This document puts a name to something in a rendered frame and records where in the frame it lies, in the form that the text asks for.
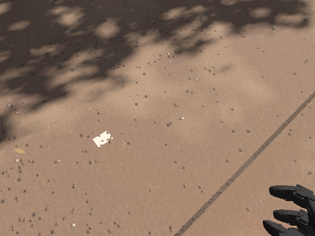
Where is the right robot hand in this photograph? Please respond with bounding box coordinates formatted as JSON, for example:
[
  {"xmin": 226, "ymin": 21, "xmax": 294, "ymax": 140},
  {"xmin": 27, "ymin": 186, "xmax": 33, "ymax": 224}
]
[{"xmin": 263, "ymin": 184, "xmax": 315, "ymax": 236}]

